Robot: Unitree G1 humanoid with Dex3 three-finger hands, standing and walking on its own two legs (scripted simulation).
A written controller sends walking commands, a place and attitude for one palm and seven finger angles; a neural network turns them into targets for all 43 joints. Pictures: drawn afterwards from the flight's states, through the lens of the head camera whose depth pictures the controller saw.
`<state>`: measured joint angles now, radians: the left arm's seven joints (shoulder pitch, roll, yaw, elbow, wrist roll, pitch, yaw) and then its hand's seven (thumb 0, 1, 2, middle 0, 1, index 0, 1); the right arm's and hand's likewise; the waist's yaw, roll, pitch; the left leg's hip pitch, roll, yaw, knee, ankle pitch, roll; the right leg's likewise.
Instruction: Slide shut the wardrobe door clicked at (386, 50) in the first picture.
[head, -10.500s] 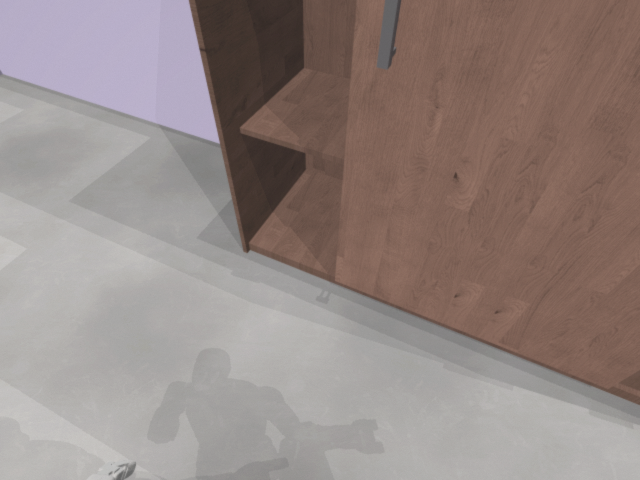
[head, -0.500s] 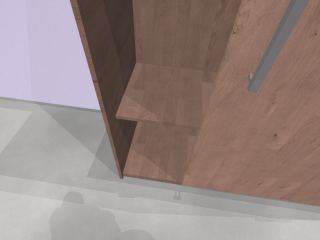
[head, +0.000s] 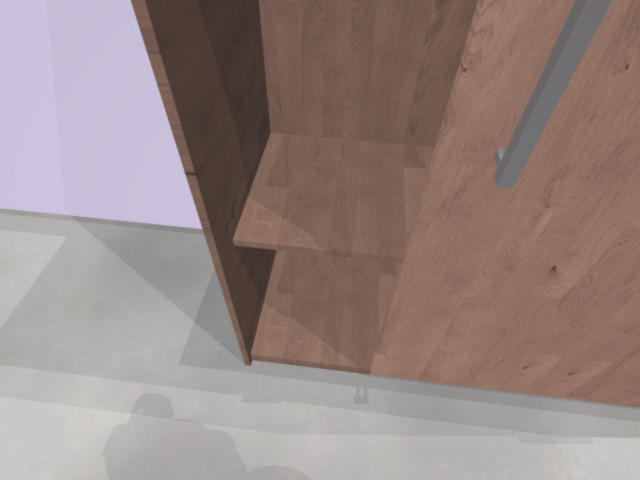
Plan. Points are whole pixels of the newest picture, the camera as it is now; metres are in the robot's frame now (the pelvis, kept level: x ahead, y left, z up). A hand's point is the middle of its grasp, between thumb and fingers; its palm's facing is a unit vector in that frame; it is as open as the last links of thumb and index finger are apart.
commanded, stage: look again from close up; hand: right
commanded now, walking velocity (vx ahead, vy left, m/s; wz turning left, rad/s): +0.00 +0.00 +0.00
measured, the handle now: (540, 86) +0.50 -0.22 +0.26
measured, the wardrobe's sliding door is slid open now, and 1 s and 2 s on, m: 0.38 0.38 0.38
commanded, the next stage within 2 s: raise the hand with hooked fingers in 0.66 s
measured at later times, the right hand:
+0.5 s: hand out of the picture +0.00 -0.17 -0.18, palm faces +0.06 +0.98 -0.18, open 7.4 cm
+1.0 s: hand (518, 433) +0.18 -0.19 +0.03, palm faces +0.18 +0.98 -0.06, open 7.7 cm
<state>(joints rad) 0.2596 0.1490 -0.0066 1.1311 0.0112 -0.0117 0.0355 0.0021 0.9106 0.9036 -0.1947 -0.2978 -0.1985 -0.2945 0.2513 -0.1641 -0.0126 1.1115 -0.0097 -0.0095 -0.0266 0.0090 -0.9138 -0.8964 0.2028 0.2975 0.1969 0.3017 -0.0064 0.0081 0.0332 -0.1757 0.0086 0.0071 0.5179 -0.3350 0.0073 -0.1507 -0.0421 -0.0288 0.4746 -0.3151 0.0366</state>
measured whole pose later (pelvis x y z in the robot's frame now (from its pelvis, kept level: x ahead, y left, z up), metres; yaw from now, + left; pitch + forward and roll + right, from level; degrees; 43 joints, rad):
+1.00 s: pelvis -0.04 -0.01 -0.02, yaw -2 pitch +5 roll -1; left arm 0.24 0.24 0.05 0.74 -0.01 -0.31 0.05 0.02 0.92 0.90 -0.20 -0.30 -0.20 -0.29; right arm 0.37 -0.17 -0.10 0.01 0.19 -0.27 0.04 0.03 -0.84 -0.85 0.20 0.36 0.20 0.37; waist 0.02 -0.02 -0.09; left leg -0.44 0.05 0.03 0.73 -0.38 -0.01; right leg -0.43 -0.01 -0.01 0.71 -0.35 0.02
